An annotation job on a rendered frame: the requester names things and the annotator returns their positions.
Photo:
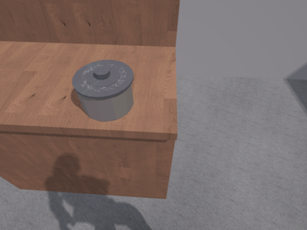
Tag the knob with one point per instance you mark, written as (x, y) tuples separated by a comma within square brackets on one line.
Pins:
[(102, 72)]

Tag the lid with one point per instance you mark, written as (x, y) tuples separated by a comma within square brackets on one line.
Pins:
[(88, 85)]

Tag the pot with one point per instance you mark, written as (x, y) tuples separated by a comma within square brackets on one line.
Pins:
[(108, 109)]

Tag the table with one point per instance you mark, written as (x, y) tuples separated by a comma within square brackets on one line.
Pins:
[(47, 141)]

